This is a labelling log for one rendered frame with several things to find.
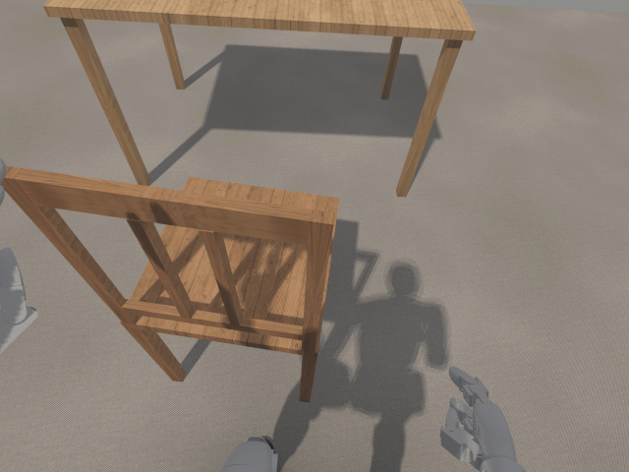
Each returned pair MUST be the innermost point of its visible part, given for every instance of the robot left shin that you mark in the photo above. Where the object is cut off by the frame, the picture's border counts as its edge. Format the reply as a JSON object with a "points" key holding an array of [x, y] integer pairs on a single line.
{"points": [[256, 439]]}

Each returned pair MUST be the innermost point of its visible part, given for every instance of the robot left hand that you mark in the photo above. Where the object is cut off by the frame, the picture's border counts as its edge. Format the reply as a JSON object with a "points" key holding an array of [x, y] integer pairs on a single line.
{"points": [[15, 315]]}

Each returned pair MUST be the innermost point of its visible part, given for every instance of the robot right hand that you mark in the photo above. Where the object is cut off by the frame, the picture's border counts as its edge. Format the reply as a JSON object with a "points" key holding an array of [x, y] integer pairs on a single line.
{"points": [[486, 434]]}

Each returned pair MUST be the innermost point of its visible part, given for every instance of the table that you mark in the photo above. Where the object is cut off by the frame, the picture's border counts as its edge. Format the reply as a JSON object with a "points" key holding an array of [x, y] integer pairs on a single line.
{"points": [[440, 19]]}

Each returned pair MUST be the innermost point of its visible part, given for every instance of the left robot thigh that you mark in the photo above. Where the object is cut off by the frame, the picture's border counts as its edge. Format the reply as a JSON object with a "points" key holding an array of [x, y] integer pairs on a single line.
{"points": [[251, 457]]}

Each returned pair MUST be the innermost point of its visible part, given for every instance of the chair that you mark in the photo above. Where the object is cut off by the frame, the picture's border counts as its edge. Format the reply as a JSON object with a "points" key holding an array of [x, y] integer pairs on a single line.
{"points": [[235, 263]]}

